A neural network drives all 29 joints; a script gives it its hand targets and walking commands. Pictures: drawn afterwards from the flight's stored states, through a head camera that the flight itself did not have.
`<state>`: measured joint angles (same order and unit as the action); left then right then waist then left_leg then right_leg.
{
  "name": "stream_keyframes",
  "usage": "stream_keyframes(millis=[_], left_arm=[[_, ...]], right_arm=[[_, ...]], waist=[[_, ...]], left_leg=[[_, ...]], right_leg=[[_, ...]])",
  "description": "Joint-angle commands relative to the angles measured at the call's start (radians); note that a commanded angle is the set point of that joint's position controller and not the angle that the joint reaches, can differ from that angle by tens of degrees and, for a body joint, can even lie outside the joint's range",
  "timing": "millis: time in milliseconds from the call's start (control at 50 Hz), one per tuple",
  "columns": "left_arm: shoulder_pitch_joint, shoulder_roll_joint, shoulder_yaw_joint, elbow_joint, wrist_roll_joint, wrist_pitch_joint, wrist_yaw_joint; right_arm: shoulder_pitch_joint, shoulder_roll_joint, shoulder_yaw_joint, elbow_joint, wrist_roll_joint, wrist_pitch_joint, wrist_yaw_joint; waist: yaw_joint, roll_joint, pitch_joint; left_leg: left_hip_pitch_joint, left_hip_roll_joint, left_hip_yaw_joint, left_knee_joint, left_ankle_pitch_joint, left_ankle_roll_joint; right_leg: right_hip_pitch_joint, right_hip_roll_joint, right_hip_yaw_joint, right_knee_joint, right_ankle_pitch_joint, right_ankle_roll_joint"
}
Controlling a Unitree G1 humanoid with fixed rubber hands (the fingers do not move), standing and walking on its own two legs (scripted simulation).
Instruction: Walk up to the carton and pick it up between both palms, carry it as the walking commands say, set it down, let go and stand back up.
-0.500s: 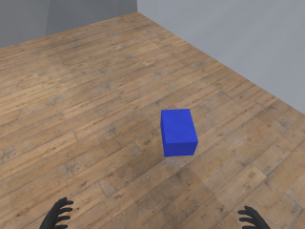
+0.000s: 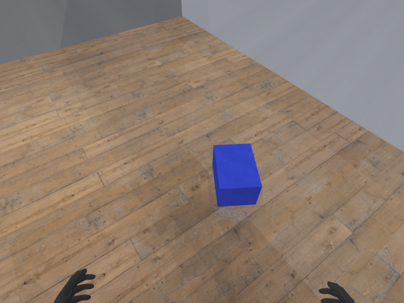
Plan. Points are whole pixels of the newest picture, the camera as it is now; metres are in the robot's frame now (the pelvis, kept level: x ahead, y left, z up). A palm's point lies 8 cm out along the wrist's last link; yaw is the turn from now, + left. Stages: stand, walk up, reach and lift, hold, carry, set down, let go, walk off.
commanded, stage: stand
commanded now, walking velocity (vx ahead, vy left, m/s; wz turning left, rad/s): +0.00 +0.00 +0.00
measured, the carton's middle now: (234, 174) +0.85 -0.19 -0.66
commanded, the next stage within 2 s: walk up in 0.22 s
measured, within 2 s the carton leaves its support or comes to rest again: neither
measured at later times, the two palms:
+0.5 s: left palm out of the picture +0.12 +0.28 -0.09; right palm out of the picture +0.09 -0.28 -0.10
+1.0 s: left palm out of the picture +0.09 +0.22 -0.08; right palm (350, 249) +0.24 -0.33 -0.10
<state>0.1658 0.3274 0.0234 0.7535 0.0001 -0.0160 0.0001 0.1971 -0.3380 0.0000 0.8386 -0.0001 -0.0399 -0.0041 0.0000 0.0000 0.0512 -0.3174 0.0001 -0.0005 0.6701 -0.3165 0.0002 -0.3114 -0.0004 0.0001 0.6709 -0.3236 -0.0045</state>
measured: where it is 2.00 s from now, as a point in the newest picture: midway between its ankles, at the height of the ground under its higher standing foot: (216, 269)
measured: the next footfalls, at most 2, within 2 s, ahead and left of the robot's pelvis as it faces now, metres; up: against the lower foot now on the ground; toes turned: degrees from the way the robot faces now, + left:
right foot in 0.76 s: +0.10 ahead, -0.17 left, +0.00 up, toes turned -3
left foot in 1.14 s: +0.36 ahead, +0.09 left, +0.00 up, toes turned +2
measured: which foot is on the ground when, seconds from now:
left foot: down 0.00-0.74, up 0.76-1.00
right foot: down 0.00-0.50, up 0.52-0.74, down 0.76-1.00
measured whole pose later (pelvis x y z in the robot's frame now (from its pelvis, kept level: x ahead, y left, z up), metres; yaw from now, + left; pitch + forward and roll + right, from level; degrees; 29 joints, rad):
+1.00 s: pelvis +0.15 -0.06 +0.02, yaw -2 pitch +2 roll +1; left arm 0.57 0.29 0.02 0.85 0.00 -0.03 -0.02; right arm 0.19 -0.33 0.00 0.84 0.00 0.00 0.06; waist 0.03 0.02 0.02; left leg -0.57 0.06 0.01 1.00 -0.27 -0.02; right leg -0.09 -0.03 0.00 0.40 -0.34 -0.01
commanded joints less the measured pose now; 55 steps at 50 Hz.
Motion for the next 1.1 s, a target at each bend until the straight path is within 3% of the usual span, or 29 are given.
stream_keyframes(millis=[0, 60, 140, 200, 280, 300, 380, 400, 420, 440, 460, 480, 500, 520, 560, 620, 680, 700, 720, 740, 760, 800, 840, 900, 920, 1000, 1040, 1060, 1080], left_arm=[[-0.069, 0.202, 0.043, -0.002, 0.014, -0.038, 0.002], [-0.061, 0.215, 0.040, 0.008, 0.012, -0.045, 0.001], [-0.078, 0.202, 0.039, 0.021, 0.007, -0.039, -0.001], [-0.076, 0.219, 0.037, 0.031, 0.020, -0.044, -0.002], [-0.082, 0.212, 0.039, 0.045, 0.017, -0.036, -0.003], [-0.084, 0.208, 0.040, 0.041, 0.018, -0.040, -0.003], [-0.085, 0.227, 0.043, 0.058, 0.025, -0.040, -0.004], [-0.011, 0.188, 0.069, 0.018, 0.023, 0.019, -0.012], [-0.058, 0.166, 0.049, 0.011, 0.030, 0.043, -0.042], [-0.100, 0.150, 0.032, -0.026, 0.029, 0.053, -0.051], [-0.174, 0.118, 0.028, -0.054, 0.022, 0.047, -0.056], [-0.190, 0.075, 0.017, -0.075, 0.025, 0.029, -0.053], [-0.216, 0.068, 0.025, -0.087, 0.023, 0.019, -0.051], [-0.166, 0.075, 0.031, -0.064, 0.026, 0.016, -0.054], [-0.101, 0.075, 0.025, -0.034, 0.029, 0.014, -0.072], [0.004, 0.057, 0.017, -0.004, 0.031, 0.022, -0.083], [0.144, 0.014, -0.001, 0.049, 0.032, 0.008, -0.064], [0.231, 0.039, 0.010, 0.079, 0.030, -0.008, -0.049], [0.349, 0.152, 0.049, 0.119, 0.031, -0.020, -0.039], [0.463, 0.278, 0.075, 0.127, 0.025, -0.026, -0.025], [0.462, 0.303, 0.072, 0.133, 0.021, -0.025, -0.009], [0.284, 0.181, 0.043, 0.084, 0.009, -0.046, -0.011], [0.293, 0.117, 0.036, 0.080, 0.011, -0.062, -0.006], [0.400, 0.107, 0.035, 0.093, 0.015, -0.069, -0.004], [0.415, 0.102, 0.036, 0.103, 0.015, -0.070, 0.001], [0.403, 0.106, 0.040, 0.102, 0.026, -0.055, 0.005], [0.358, 0.114, 0.038, 0.104, 0.022, -0.047, 0.007], [0.358, 0.105, 0.038, 0.107, 0.019, -0.044, 0.007], [0.318, 0.115, 0.038, 0.100, 0.009, -0.040, 0.005]], right_arm=[[-0.077, -0.207, -0.059, -0.046, -0.020, -0.024, 0.003], [-0.079, -0.205, -0.055, -0.025, -0.017, -0.020, -0.001], [-0.085, -0.216, -0.050, -0.018, -0.015, -0.021, 0.000], [-0.086, -0.210, -0.061, -0.017, -0.015, -0.023, 0.000], [-0.083, -0.211, -0.058, -0.020, -0.020, -0.020, 0.005], [-0.080, -0.204, -0.058, -0.004, -0.020, -0.021, 0.006], [-0.072, -0.207, -0.052, 0.008, -0.011, -0.019, 0.003], [-0.018, -0.052, -0.043, -0.036, -0.049, 0.033, 0.037], [-0.047, -0.072, -0.046, -0.063, -0.049, 0.050, 0.028], [-0.038, -0.078, -0.048, -0.046, -0.047, 0.051, 0.021], [0.126, -0.123, -0.071, 0.000, -0.049, 0.036, 0.011], [0.237, -0.221, -0.102, 0.031, -0.050, 0.019, -0.009], [0.247, -0.218, -0.097, 0.030, -0.037, 0.019, -0.011], [0.214, -0.210, -0.097, 0.019, -0.032, 0.013, -0.010], [0.075, -0.191, -0.097, -0.018, -0.031, 0.007, -0.007], [-0.033, -0.171, -0.092, -0.042, -0.037, 0.000, 0.010], [-0.076, -0.164, -0.092, -0.014, -0.046, 0.019, 0.028], [-0.057, -0.150, -0.093, -0.010, -0.040, 0.025, 0.033], [-0.068, -0.097, -0.081, -0.042, -0.029, 0.023, 0.042], [-0.126, -0.071, -0.062, -0.090, -0.023, 0.028, 0.043], [-0.167, -0.063, -0.065, -0.110, -0.017, 0.028, 0.037], [-0.149, -0.076, -0.074, -0.065, -0.025, 0.011, 0.054], [-0.139, -0.053, -0.067, -0.064, -0.030, 0.008, 0.069], [-0.176, -0.021, -0.060, -0.095, -0.030, 0.017, 0.070], [-0.192, -0.004, -0.053, -0.096, -0.032, 0.023, 0.072], [-0.273, 0.020, -0.037, -0.134, -0.020, 0.024, 0.070], [-0.251, 0.029, -0.030, -0.138, -0.009, 0.021, 0.063], [-0.213, 0.032, -0.028, -0.122, -0.009, 0.013, 0.056], [-0.121, 0.013, -0.033, -0.096, -0.007, 0.000, 0.045]], waist=[[0.006, -0.029, -0.106], [0.016, -0.048, -0.094], [0.012, 0.003, -0.103], [0.003, -0.052, -0.095], [0.004, 0.004, -0.053], [0.008, -0.046, -0.096], [-0.002, -0.042, -0.034], [-0.002, -0.004, -0.114], [-0.004, -0.151, -0.019], [-0.033, -0.165, 0.025], [-0.108, -0.022, -0.012], [-0.150, 0.227, -0.055], [-0.142, 0.218, -0.049], [-0.114, 0.154, -0.047], [-0.047, 0.130, -0.012], [0.016, 0.249, 0.021], [0.069, 0.223, -0.055], [0.101, 0.129, -0.118], [0.167, -0.182, -0.104], [0.192, -0.292, -0.038], [0.176, -0.245, -0.008], [0.101, -0.096, 0.055], [0.096, -0.141, 0.012], [0.113, -0.125, -0.019], [0.125, -0.168, -0.012], [0.123, -0.129, 0.046], [0.099, -0.184, 0.034], [0.080, -0.153, -0.021], [0.031, -0.168, -0.098]], left_leg=[[0.087, 0.083, -0.109, -0.165, 0.140, 0.063], [0.086, 0.091, -0.114, -0.176, 0.150, 0.067], [0.070, 0.095, -0.132, -0.200, 0.132, 0.059], [0.075, 0.088, -0.118, -0.194, 0.087, 0.064], [0.033, 0.095, -0.137, -0.226, 0.039, 0.066], [0.052, 0.095, -0.138, -0.227, 0.064, 0.070], [0.070, 0.075, -0.110, -0.211, 0.080, 0.062], [-0.055, 0.072, -0.066, -0.160, -0.311, 0.051], [0.035, 0.086, -0.013, -0.171, -0.295, 0.017], [0.168, 0.080, -0.014, -0.208, -0.269, 0.008], [0.359, 0.163, -0.163, -0.296, -0.294, 0.052], [0.449, 0.407, -0.498, -0.495, -0.478, 0.141], [0.399, 0.481, -0.586, -0.539, -0.481, 0.179], [0.386, 0.468, -0.561, -0.539, -0.461, 0.177], [0.249, 0.405, -0.408, -0.530, -0.389, 0.140], [0.062, 0.285, -0.154, -0.519, -0.274, 0.087], [0.068, 0.234, -0.032, -0.343, -0.223, 0.065], [0.022, 0.176, 0.006, -0.119, -0.150, 0.052], [-0.236, 0.063, 0.087, 0.233, -0.174, 0.012], [-0.498, 0.000, 0.053, 0.454, -0.265, -0.013], [-0.534, 0.030, -0.061, 0.507, -0.240, -0.009], [-0.484, 0.094, -0.055, 0.503, -0.008, -0.024], [-0.422, 0.075, -0.010, 0.456, 0.041, -0.045], [-0.419, 0.068, 0.020, 0.378, 0.040, -0.060], [-0.452, 0.067, 0.029, 0.350, 0.066, -0.060], [-0.377, 0.065, 0.065, 0.100, 0.093, -0.065], [-0.256, 0.044, 0.091, -0.031, 0.086, -0.055], [-0.169, 0.023, 0.117, -0.097, 0.089, -0.046], [0.010, 0.000, 0.132, -0.206, 0.097, -0.029]], right_leg=[[0.034, -0.120, 0.141, -0.207, 0.071, -0.067], [0.038, -0.108, 0.131, -0.212, 0.080, -0.065], [0.063, -0.119, 0.141, -0.203, 0.090, -0.068], [0.032, -0.115, 0.144, -0.244, 0.005, -0.069], [0.018, -0.098, 0.130, -0.242, -0.041, -0.063], [0.046, -0.104, 0.140, -0.250, -0.032, -0.062], [-0.005, -0.122, 0.171, -0.298, -0.052, -0.065], [0.071, -0.241, 0.270, -0.306, -0.431, -0.088], [-0.142, -0.152, 0.275, -0.375, -0.517, -0.097], [-0.274, -0.094, 0.206, -0.323, -0.445, -0.070], [-0.397, -0.045, 0.124, -0.151, -0.334, -0.037], [-0.491, 0.012, 0.008, 0.132, -0.242, -0.003], [-0.497, -0.037, 0.021, 0.270, -0.186, 0.002], [-0.492, -0.046, 0.049, 0.348, -0.144, 0.003], [-0.367, -0.085, 0.042, 0.340, -0.116, 0.004], [-0.060, -0.059, -0.053, 0.132, -0.081, 0.015], [0.168, -0.005, -0.153, -0.179, 0.043, -0.001], [0.310, -0.037, -0.046, -0.256, 0.046, -0.029], [0.436, -0.235, 0.297, -0.394, -0.196, -0.087], [0.431, -0.445, 0.689, -0.506, -0.282, -0.103], [0.346, -0.499, 0.833, -0.591, -0.402, -0.100], [0.301, -0.349, 0.558, -0.509, -0.107, -0.134], [0.327, -0.280, 0.422, -0.470, 0.213, -0.125], [0.368, -0.294, 0.366, -0.437, 0.458, -0.142], [0.402, -0.285, 0.332, -0.427, 0.484, -0.135], [0.321, -0.279, 0.271, -0.435, 0.510, -0.147], [0.280, -0.267, 0.241, -0.398, 0.593, -0.138], [0.293, -0.250, 0.217, -0.354, 0.675, -0.120], [0.269, -0.206, 0.159, -0.244, 0.759, -0.098]])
